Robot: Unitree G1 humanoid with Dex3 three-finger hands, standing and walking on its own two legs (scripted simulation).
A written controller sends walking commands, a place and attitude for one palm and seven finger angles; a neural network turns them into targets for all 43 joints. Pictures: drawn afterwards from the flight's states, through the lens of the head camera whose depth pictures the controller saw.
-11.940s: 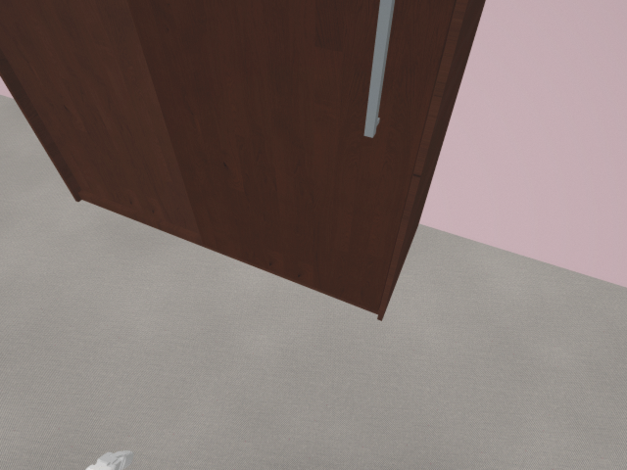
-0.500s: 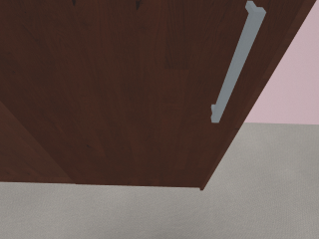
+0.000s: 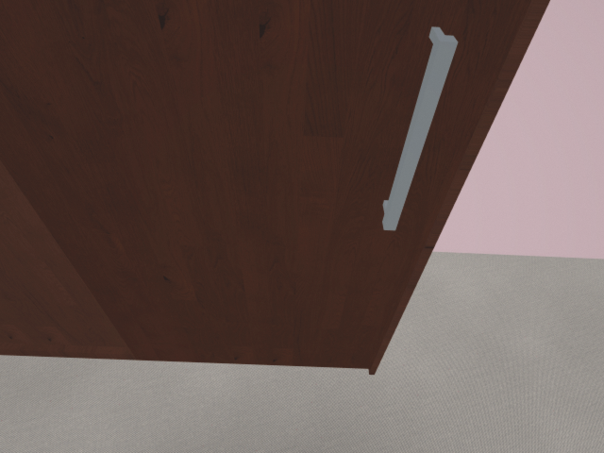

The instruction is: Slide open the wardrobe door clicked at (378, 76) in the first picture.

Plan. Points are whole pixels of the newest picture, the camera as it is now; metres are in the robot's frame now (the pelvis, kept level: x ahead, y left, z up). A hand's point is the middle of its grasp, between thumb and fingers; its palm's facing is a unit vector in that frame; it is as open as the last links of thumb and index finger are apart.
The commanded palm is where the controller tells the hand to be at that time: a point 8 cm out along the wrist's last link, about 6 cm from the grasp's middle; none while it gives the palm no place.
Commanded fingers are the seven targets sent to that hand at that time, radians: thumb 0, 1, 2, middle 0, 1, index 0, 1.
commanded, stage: come to a stop and stand still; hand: right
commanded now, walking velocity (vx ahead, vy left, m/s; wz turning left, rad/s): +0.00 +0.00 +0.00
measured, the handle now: (409, 144) +0.51 -0.12 +0.17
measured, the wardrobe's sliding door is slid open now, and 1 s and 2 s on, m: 0.00 0.00 0.00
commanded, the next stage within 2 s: look again from close up in 0.46 s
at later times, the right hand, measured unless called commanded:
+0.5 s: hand out of the picture -0.01 -0.17 -0.17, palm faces +0.03 +0.99 -0.17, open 7.3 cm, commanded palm none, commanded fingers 0.00 -0.90 -0.90 0.20 0.30 0.20 0.30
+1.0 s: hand out of the picture +0.01 -0.18 -0.17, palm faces +0.03 +0.98 -0.19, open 7.3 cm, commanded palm none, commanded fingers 0.00 -0.90 -0.90 0.20 0.30 0.20 0.30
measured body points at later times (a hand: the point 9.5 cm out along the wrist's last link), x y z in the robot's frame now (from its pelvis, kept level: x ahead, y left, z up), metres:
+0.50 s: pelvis +0.00 -0.01 +0.00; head +0.00 -0.01 +0.45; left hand -0.02 +0.20 -0.16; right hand -0.01 -0.22 -0.16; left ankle +0.03 +0.11 -0.74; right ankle +0.00 -0.11 -0.74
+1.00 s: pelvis +0.01 -0.01 +0.00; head +0.02 -0.01 +0.45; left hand +0.00 +0.20 -0.16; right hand +0.01 -0.23 -0.16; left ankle +0.03 +0.11 -0.74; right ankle +0.00 -0.11 -0.74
